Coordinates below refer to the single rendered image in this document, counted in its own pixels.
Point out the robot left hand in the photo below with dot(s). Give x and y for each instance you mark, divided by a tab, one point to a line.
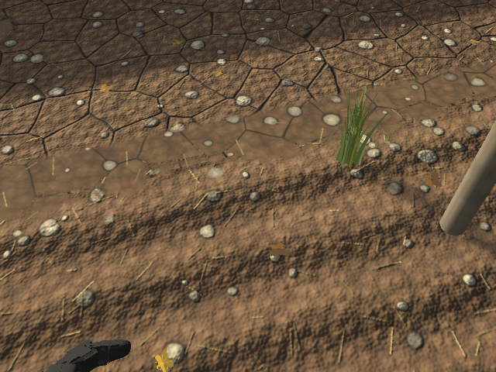
88	355

